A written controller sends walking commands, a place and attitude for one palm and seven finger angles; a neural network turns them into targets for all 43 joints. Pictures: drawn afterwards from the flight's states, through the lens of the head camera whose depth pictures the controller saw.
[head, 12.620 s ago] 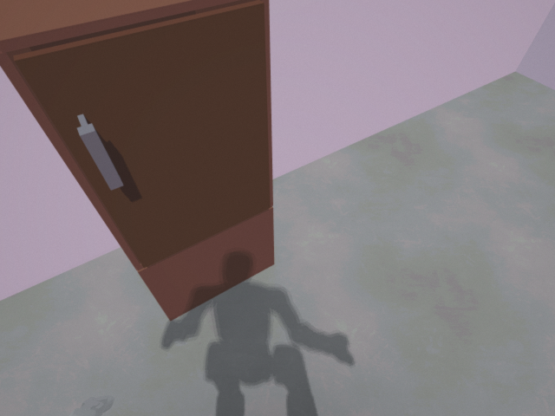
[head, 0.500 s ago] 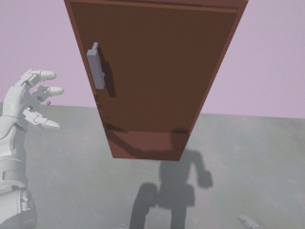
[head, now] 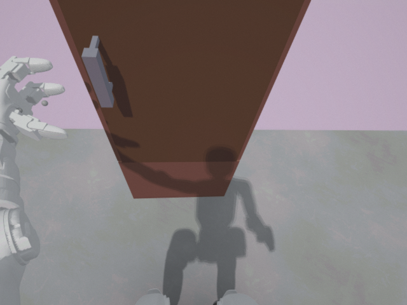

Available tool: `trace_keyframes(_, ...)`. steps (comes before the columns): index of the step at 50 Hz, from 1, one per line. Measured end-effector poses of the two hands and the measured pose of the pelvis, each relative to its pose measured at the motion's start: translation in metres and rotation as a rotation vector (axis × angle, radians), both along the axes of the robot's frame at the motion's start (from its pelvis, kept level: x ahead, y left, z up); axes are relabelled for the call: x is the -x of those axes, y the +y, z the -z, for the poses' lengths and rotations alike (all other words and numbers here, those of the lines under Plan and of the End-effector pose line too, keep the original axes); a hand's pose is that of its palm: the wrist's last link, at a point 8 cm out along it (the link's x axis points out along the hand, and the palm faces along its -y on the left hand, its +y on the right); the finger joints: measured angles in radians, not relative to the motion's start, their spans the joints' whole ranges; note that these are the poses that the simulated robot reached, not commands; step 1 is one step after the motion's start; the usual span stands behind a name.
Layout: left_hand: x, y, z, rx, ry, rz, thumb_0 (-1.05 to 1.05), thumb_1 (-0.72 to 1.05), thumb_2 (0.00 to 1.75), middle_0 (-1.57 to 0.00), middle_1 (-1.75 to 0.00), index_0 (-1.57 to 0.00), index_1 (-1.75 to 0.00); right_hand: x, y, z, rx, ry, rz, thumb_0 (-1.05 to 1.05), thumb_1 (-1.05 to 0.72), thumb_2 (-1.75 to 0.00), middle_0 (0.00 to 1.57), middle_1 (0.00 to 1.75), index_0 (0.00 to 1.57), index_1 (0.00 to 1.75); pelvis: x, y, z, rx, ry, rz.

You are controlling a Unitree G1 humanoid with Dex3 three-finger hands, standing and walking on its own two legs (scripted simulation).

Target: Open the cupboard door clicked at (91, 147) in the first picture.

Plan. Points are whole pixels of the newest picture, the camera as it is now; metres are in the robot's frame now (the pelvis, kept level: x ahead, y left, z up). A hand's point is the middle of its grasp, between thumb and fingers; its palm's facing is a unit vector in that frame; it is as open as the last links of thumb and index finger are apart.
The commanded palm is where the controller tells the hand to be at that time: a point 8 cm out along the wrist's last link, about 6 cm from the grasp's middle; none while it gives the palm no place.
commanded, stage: move the hooked fingers beside the handle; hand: left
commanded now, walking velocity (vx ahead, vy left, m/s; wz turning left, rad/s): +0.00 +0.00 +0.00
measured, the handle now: (101, 73) +0.55 +0.19 +0.10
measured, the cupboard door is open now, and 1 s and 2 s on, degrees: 0 0 0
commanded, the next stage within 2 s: slide the fingers in behind the handle in 1.02 s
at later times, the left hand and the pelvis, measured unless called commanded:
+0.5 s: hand (50, 93) +0.49 +0.27 +0.10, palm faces +0.01 -1.00 +0.01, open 14.0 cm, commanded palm +0.47 +0.31 +0.10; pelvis +0.01 -0.01 -0.01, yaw -1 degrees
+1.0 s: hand (48, 95) +0.49 +0.27 +0.10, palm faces +0.02 -1.00 -0.01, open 14.0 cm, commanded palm +0.47 +0.31 +0.10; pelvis +0.01 +0.00 -0.01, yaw -1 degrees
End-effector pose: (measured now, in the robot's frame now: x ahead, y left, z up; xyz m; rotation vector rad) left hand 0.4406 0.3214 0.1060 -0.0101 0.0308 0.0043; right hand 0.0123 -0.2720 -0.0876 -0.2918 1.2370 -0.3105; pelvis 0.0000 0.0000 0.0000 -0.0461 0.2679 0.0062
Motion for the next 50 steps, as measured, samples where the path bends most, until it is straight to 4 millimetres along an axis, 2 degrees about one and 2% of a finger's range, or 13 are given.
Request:
trace_keyframes(9, -0.018, -0.003, -0.007, -0.009, -0.017, 0.003, -0.01, -0.5, 0.3, -0.3, -1.2, -0.3, -1.2, 0.016, -0.003, 0.002, -0.002, 0.066, 0.034, 0.01, -0.91, -0.9, 0.2, 0.3, 0.2, 0.3, -0.002, -0.003, 0.002, 0.005, 0.024, 0.005)
trace_keyframes(17, -0.03, -0.004, -0.001, -0.02, 0.02, -0.004, -0.01, -0.5, 0.3, -0.3, -1.2, -0.3, -1.2, 0.019, -0.005, 0.003, 0.003, 0.084, 0.044, 0.0, -0.91, -0.9, 0.2, 0.3, 0.2, 0.3, -0.001, -0.005, 0.005, 0.006, 0.05, 0.009)
trace_keyframes(22, -0.028, -0.004, -0.001, -0.019, -0.012, -0.002, -0.01, -0.5, 0.3, -0.3, -1.2, -0.3, -1.2, 0.019, -0.005, 0.003, -0.006, 0.094, 0.049, 0.0, -0.91, -0.9, 0.2, 0.3, 0.2, 0.3, -0.004, -0.006, 0.005, 0.007, 0.053, 0.016)
trace_keyframes(29, -0.027, 0.001, 0.006, -0.02, 0.033, -0.009, -0.01, -0.5, 0.3, -0.3, -1.2, -0.3, -1.2, 0.012, -0.005, 0.003, -0.002, 0.092, 0.044, 0.0, -0.91, -0.9, 0.2, 0.3, 0.2, 0.3, -0.006, -0.007, 0.006, 0.011, 0.055, 0.007)
trace_keyframes(38, -0.028, 0.0, -0.001, -0.003, -0.016, 0.006, -0.01, -0.5, 0.3, -0.3, -1.2, -0.3, -1.2, 0.001, -0.004, 0.004, -0.004, 0.079, 0.033, 0.0, -0.91, -0.9, 0.2, 0.3, 0.2, 0.3, -0.009, -0.005, 0.006, 0.014, 0.053, 0.005)
trace_keyframes(45, -0.024, 0.002, 0.011, -0.009, 0.05, -0.004, -0.01, -0.5, 0.3, -0.3, -1.2, -0.3, -1.2, -0.006, 0.0, 0.004, -0.009, 0.052, 0.024, 0.0, -0.91, -0.9, 0.2, 0.3, 0.2, 0.3, -0.008, -0.003, 0.006, 0.013, 0.05, 0.006)
trace_keyframes(50, -0.024, 0.003, 0.006, -0.024, -0.02, -0.011, -0.01, -0.5, 0.3, -0.3, -1.2, -0.3, -1.2, -0.005, 0.002, 0.006, -0.007, 0.065, 0.017, 0.0, -0.91, -0.9, 0.2, 0.3, 0.2, 0.3, -0.007, -0.001, 0.007, 0.016, 0.052, 0.004)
